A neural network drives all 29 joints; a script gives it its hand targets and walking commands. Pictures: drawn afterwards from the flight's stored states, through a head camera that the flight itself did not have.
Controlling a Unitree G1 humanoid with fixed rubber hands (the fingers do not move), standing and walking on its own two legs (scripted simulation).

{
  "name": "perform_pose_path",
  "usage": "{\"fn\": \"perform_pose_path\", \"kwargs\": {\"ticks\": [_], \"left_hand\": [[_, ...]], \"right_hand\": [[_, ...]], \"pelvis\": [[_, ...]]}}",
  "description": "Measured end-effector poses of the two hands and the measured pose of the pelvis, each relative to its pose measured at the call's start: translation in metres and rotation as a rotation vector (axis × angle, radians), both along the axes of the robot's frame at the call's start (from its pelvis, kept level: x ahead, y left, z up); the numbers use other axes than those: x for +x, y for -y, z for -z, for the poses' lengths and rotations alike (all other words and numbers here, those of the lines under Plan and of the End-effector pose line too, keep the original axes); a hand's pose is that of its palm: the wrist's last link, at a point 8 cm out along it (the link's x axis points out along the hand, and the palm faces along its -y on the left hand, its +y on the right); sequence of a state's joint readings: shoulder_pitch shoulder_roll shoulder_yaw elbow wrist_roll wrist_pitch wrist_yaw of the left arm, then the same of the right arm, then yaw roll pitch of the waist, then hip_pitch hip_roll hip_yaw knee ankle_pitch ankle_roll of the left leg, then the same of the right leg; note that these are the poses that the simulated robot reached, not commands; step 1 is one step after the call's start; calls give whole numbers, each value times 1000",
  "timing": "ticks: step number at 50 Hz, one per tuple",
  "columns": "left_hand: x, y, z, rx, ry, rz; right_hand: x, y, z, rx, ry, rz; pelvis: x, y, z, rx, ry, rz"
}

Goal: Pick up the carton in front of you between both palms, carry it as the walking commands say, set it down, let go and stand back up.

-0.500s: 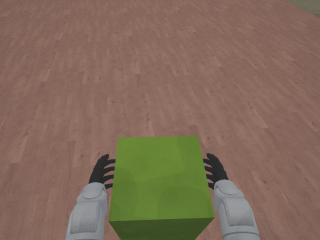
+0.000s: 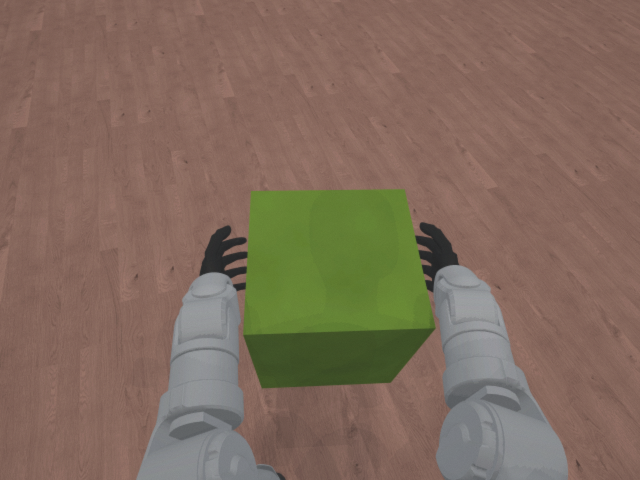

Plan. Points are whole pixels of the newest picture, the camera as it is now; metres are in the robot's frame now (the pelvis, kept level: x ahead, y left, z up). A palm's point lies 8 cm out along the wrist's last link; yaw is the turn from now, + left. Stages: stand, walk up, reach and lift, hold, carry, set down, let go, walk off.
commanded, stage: set down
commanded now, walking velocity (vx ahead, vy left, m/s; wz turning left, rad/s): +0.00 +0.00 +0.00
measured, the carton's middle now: (327, 296) +0.39 -0.01 -0.05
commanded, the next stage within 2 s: none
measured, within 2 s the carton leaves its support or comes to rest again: neither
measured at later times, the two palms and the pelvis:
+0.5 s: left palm (238, 323) +0.40 +0.14 -0.18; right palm (399, 300) +0.46 -0.15 -0.18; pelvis +0.00 -0.03 -0.11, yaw -2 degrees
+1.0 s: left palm (224, 344) +0.42 +0.19 -0.33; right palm (359, 318) +0.49 -0.10 -0.33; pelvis -0.03 -0.05 -0.21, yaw -3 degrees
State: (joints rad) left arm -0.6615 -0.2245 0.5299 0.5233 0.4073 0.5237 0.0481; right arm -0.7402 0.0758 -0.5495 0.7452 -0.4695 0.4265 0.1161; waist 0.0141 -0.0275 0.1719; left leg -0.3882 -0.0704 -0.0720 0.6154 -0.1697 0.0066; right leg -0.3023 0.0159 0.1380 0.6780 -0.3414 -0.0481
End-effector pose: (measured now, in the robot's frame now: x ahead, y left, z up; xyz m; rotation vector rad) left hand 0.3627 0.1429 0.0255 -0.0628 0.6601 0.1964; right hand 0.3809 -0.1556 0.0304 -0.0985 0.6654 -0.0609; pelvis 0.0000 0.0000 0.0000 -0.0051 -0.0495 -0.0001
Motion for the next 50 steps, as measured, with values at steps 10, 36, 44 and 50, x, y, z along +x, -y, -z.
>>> {"fn": "perform_pose_path", "kwargs": {"ticks": [10,36,44,50], "left_hand": [[21,15,104,30,-15,36],[52,-12,252,56,-25,-128],[56,-28,311,71,-39,-149],[60,-50,352,61,-17,-176]], "right_hand": [[13,15,106,-24,-19,5],[84,-16,273,83,-43,-93],[100,-33,330,89,-46,-118],[113,-57,365,81,-18,-143]], "pelvis": [[-10,-9,35,-6,-297,21],[4,55,148,31,-813,28],[-12,56,183,53,-875,49],[-25,49,215,56,-903,62]]}}
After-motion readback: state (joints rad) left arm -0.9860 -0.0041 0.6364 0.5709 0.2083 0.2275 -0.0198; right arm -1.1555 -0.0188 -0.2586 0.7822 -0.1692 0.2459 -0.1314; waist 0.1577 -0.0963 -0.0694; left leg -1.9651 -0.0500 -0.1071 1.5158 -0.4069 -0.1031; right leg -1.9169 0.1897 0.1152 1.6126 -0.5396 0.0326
